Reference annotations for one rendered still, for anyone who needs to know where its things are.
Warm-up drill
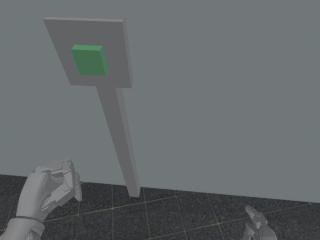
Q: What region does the robot left forearm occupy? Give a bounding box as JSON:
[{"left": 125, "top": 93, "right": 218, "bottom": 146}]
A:
[{"left": 0, "top": 216, "right": 45, "bottom": 240}]

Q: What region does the right robot hand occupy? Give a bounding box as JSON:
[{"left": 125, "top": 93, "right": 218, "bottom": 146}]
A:
[{"left": 241, "top": 205, "right": 278, "bottom": 240}]

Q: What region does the button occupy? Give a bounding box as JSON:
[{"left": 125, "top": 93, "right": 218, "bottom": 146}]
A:
[{"left": 71, "top": 44, "right": 109, "bottom": 76}]

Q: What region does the left robot hand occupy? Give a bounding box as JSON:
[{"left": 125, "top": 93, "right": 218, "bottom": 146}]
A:
[{"left": 16, "top": 158, "right": 82, "bottom": 222}]

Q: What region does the panel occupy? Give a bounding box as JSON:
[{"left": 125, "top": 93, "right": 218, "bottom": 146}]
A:
[{"left": 43, "top": 14, "right": 141, "bottom": 198}]

